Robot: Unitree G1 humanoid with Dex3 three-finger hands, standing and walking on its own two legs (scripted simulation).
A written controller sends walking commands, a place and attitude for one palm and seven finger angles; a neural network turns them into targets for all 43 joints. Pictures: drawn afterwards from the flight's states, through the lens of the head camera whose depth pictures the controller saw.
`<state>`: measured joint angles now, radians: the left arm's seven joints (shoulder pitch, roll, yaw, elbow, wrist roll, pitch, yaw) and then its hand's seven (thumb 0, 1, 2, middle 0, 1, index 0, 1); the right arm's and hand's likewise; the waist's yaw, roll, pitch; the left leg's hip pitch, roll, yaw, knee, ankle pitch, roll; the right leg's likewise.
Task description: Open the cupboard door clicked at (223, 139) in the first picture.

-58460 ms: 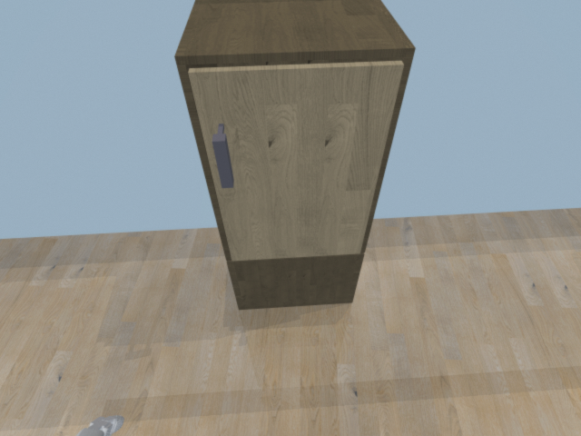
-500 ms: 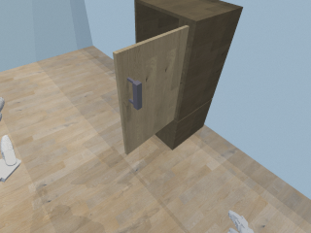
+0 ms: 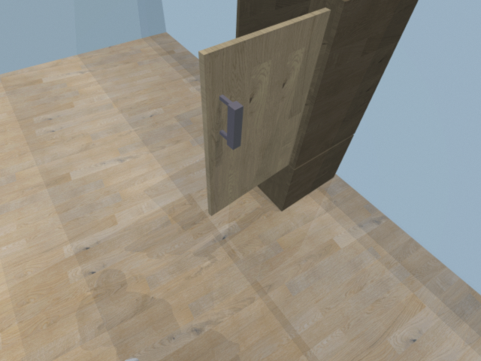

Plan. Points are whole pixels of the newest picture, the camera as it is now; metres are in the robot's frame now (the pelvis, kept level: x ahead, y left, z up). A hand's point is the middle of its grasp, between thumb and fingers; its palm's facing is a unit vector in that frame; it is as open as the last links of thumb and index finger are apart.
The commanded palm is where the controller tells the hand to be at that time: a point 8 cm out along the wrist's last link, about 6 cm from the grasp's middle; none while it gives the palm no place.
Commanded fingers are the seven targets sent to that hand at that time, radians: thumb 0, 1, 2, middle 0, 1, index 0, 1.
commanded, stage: let the arm hang, fingers relaxed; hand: left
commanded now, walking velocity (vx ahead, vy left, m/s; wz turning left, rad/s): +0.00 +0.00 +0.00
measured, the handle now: (228, 121) +0.62 +0.07 +0.01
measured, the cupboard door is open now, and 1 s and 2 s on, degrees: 94 94 94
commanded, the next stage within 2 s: look to check the result in 0.74 s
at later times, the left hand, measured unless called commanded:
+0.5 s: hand out of the picture +0.00 +0.19 -0.16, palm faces -0.01 -0.98 -0.19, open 7.3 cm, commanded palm none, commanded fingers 0.00 0.90 0.90 -0.20 -0.30 -0.20 -0.30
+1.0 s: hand out of the picture +0.01 +0.19 -0.17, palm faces -0.02 -0.98 -0.18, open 7.3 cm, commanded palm none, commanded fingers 0.00 0.90 0.90 -0.20 -0.30 -0.20 -0.30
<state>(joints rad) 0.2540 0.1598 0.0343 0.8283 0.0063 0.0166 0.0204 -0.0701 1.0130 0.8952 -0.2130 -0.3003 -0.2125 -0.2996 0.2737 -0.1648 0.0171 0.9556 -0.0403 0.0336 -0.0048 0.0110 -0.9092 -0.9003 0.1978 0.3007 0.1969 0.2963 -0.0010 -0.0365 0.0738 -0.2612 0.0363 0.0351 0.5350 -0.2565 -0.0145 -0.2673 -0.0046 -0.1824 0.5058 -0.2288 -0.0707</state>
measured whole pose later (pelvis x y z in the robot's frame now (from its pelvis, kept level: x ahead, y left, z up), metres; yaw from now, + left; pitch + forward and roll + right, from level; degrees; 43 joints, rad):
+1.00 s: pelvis +0.02 +0.03 +0.01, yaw -3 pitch -1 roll +0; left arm 0.29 0.11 0.01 1.16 0.01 -0.01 0.04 0.00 0.91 0.90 -0.20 -0.30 -0.20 -0.30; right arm 0.30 -0.10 0.00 1.15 -0.03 0.00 -0.03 0.00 -0.91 -0.90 0.20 0.30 0.20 0.30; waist 0.00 0.01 0.04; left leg -0.14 -0.01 0.11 0.38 -0.22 0.03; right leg -0.19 -0.03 -0.11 0.40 -0.19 -0.02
